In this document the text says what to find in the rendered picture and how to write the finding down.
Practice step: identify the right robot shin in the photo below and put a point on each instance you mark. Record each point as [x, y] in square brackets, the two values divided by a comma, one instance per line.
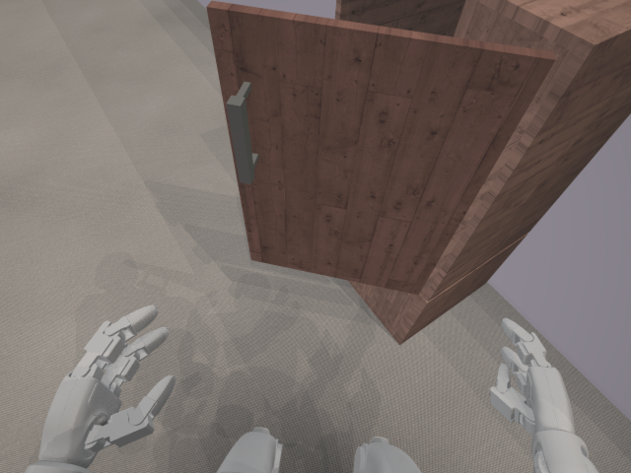
[379, 439]

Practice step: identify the right robot forearm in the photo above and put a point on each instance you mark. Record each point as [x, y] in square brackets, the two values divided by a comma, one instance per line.
[555, 451]

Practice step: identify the robot right hand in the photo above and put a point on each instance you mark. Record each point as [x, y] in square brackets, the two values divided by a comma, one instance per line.
[543, 385]

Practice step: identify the handle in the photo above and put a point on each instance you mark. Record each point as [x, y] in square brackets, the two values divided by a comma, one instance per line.
[245, 159]

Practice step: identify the robot right thigh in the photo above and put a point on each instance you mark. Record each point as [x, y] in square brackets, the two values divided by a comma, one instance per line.
[378, 457]

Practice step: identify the cupboard door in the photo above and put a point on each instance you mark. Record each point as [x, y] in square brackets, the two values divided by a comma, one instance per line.
[372, 142]

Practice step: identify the robot left hand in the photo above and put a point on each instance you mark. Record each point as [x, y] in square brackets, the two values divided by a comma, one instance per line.
[71, 433]

